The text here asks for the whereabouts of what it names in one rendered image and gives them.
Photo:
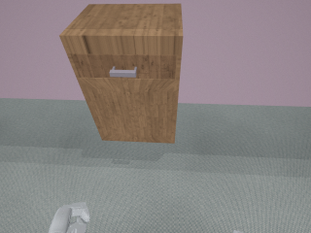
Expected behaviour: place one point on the robot left hand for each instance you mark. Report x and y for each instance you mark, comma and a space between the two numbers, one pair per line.
61, 220

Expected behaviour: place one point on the drawer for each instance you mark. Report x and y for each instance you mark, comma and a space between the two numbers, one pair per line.
149, 66

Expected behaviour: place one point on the handle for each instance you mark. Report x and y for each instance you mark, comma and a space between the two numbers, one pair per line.
123, 73

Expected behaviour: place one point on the cabinet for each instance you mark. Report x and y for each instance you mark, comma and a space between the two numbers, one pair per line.
126, 109

